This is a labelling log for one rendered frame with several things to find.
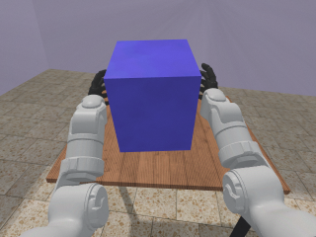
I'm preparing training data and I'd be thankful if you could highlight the robot right upper arm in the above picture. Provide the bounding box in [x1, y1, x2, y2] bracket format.
[222, 165, 316, 237]

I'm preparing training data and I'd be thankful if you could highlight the table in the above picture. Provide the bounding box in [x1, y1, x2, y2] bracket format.
[45, 90, 291, 237]

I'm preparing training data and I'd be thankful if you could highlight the robot left hand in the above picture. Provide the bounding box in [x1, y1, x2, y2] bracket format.
[88, 69, 109, 106]

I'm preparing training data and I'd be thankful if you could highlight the carton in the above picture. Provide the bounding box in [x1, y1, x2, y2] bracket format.
[104, 39, 202, 153]

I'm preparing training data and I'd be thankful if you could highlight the left robot forearm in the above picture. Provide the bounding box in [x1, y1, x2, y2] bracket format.
[47, 94, 108, 222]

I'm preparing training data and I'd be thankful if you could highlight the right robot forearm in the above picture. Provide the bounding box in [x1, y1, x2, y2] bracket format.
[199, 88, 284, 200]

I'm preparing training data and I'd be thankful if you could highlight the robot left upper arm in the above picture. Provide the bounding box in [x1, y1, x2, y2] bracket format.
[18, 183, 110, 237]

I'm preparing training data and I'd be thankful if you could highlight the robot right hand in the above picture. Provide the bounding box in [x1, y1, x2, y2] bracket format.
[198, 63, 218, 100]

